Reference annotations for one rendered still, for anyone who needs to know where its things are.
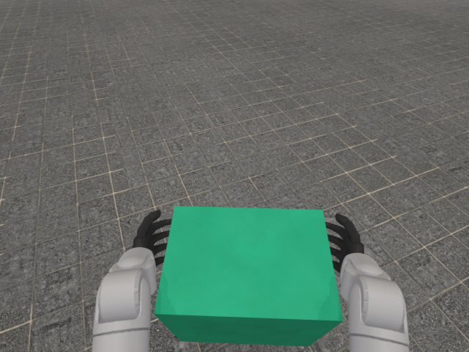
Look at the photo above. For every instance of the carton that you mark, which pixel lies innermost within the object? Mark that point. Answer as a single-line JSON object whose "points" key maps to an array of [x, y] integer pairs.
{"points": [[261, 276]]}

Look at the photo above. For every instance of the robot left forearm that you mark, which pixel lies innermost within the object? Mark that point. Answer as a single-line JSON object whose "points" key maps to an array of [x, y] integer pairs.
{"points": [[123, 304]]}

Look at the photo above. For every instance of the left robot hand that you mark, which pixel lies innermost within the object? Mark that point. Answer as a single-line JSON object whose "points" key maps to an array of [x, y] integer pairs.
{"points": [[145, 237]]}

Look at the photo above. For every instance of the robot right forearm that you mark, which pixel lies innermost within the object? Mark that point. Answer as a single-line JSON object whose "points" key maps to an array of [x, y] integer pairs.
{"points": [[377, 316]]}

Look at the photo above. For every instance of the right robot hand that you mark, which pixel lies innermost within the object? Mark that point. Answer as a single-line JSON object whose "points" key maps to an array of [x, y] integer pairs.
{"points": [[351, 242]]}

